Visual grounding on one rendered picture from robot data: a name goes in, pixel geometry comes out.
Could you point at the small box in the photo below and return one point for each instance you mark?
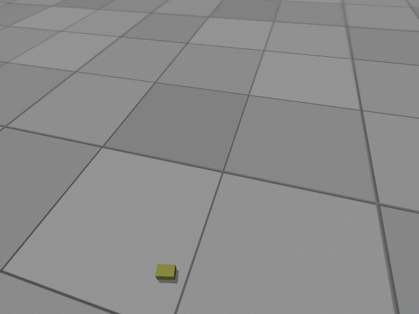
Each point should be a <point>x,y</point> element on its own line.
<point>165,271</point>

